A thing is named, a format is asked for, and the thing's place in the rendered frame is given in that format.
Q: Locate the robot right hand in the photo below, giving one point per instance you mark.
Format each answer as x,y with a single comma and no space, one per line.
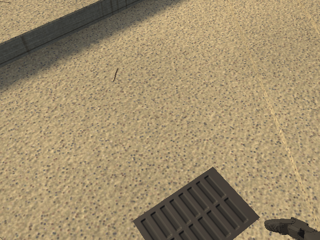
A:
293,227

